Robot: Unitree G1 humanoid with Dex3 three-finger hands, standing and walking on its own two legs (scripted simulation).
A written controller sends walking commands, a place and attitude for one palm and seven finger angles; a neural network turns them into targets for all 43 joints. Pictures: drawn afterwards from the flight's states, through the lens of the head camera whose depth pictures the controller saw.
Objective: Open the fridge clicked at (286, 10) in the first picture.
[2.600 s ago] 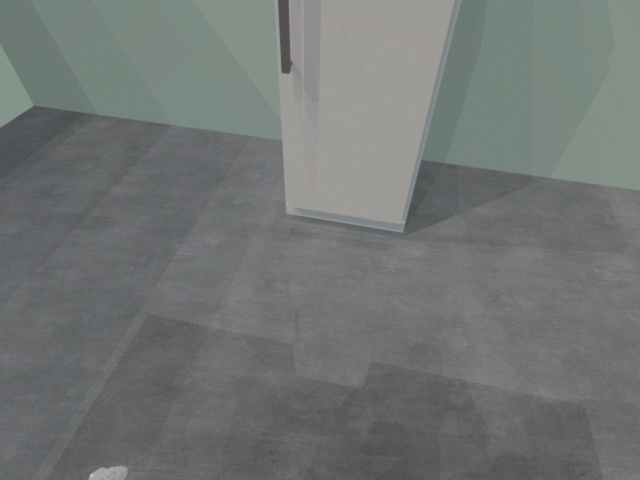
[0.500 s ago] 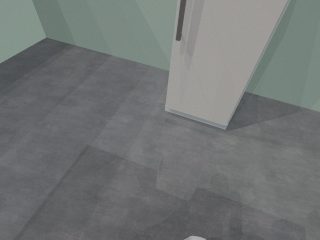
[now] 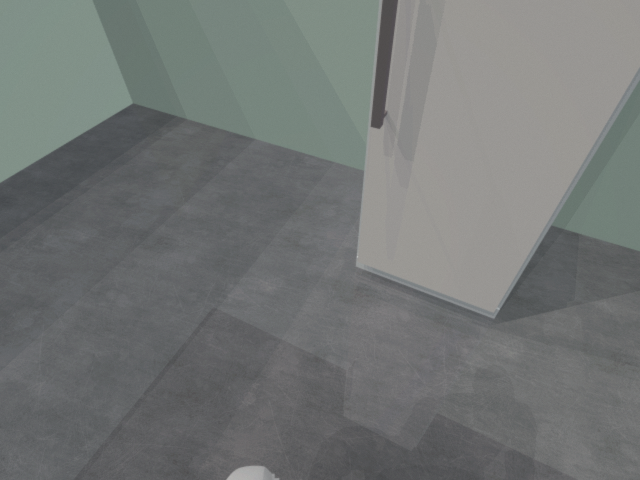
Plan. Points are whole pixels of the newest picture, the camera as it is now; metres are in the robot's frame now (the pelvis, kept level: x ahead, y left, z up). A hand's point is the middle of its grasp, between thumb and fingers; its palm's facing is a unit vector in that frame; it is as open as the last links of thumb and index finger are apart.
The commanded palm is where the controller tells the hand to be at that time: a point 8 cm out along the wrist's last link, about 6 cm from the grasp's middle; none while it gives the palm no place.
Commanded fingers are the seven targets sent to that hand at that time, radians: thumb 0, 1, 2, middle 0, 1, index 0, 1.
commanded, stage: walk to a spot facing it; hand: left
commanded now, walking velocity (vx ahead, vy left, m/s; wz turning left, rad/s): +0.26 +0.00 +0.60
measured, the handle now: (389, 37) +0.94 -0.12 +0.16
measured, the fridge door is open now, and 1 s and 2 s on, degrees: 0 0 0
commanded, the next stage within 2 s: turn to face it in 0.16 s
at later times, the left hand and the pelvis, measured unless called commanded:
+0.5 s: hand out of the picture +0.09 +0.21 -0.19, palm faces +0.22 -0.96 -0.15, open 7.3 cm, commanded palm none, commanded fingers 0.00 0.90 0.90 -0.20 -0.30 -0.20 -0.30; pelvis +0.17 +0.06 +0.00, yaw +6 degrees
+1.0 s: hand (208, 391) +0.29 +0.20 -0.15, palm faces -0.14 -0.94 -0.31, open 7.3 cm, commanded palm none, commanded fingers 0.00 0.90 0.90 -0.20 -0.30 -0.20 -0.30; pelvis +0.17 +0.01 -0.01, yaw -11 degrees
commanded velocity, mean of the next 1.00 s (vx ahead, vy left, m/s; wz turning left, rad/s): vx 0.03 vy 0.00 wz -0.29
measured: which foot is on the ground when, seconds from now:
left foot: up 0.00-0.32, down 0.34-0.92, up 0.94-1.00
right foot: down 0.00-0.34, up 0.36-0.88, down 0.90-1.00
